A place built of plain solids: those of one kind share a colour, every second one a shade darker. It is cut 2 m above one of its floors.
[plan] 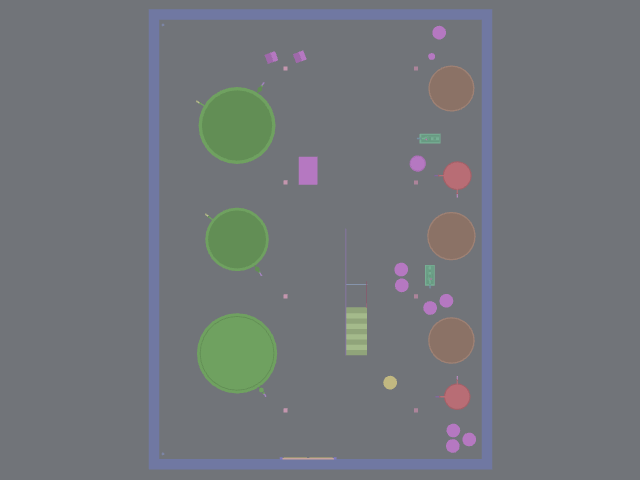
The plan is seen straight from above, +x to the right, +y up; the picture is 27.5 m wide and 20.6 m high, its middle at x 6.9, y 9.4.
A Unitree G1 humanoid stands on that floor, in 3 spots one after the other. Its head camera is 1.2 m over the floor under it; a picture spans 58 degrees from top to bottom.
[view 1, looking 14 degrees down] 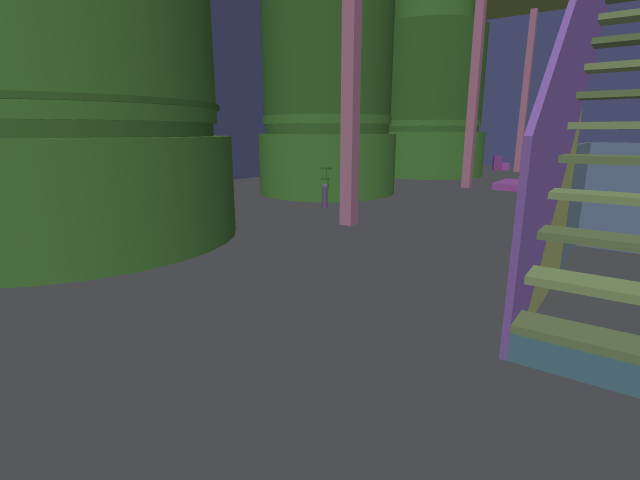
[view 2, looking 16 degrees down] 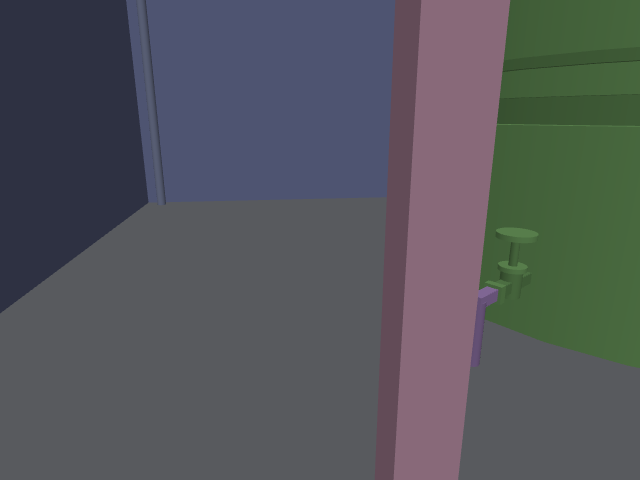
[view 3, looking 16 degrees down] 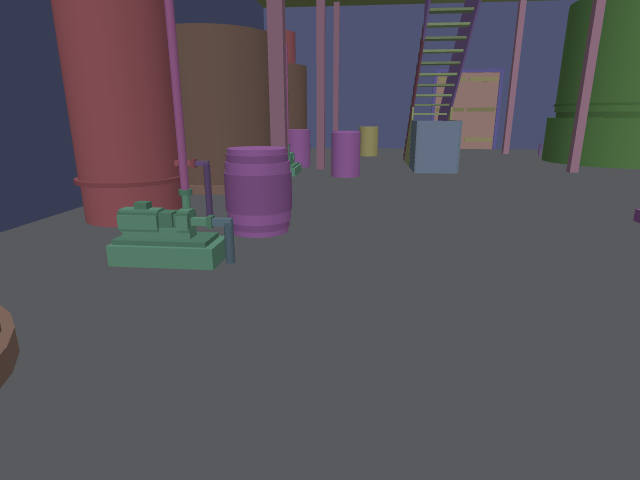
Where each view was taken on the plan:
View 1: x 8.46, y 2.15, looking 126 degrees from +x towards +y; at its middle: ground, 4.96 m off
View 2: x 6.39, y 1.70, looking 173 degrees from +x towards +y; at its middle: ground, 4.35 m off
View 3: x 9.97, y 17.15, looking -84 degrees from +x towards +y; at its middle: ground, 4.35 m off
